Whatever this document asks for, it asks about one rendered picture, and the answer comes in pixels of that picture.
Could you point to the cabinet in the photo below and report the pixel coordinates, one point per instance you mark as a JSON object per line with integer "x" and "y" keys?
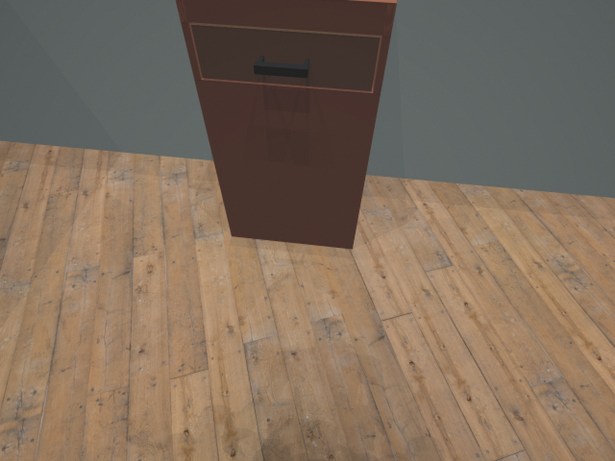
{"x": 291, "y": 160}

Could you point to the drawer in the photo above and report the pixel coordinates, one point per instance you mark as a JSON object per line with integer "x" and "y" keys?
{"x": 336, "y": 60}

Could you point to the handle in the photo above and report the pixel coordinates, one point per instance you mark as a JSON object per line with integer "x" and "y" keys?
{"x": 281, "y": 69}

